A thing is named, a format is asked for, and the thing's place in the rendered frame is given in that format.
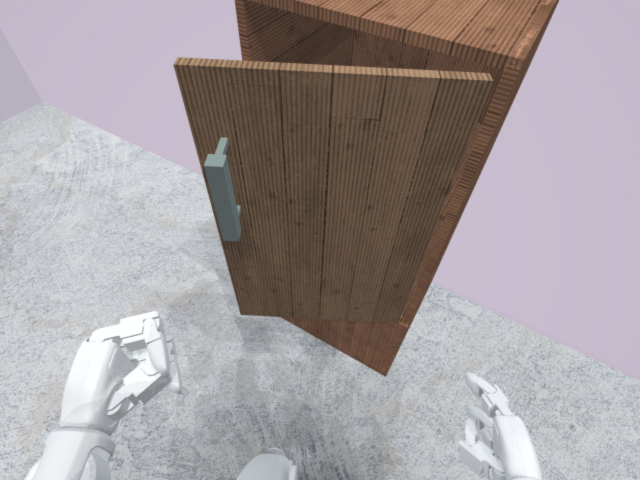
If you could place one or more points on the robot left hand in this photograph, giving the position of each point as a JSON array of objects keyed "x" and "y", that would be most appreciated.
[{"x": 91, "y": 398}]

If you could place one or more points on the left robot thigh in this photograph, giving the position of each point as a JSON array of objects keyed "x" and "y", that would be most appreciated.
[{"x": 269, "y": 467}]

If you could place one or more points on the robot right hand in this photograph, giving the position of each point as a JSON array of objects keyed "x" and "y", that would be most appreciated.
[{"x": 505, "y": 437}]

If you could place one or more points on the cupboard door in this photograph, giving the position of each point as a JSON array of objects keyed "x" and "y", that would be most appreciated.
[{"x": 342, "y": 173}]

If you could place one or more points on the handle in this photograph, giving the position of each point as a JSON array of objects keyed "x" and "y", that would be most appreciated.
[{"x": 220, "y": 183}]

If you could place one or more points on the left robot forearm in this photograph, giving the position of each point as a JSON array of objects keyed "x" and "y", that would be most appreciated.
[{"x": 74, "y": 453}]

